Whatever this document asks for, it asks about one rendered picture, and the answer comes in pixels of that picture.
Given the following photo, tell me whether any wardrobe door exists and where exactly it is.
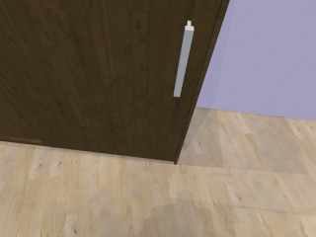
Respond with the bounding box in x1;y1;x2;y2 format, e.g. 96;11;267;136
0;0;221;161
0;93;40;140

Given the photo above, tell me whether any handle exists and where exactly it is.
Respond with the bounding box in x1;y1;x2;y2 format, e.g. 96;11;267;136
174;21;195;98

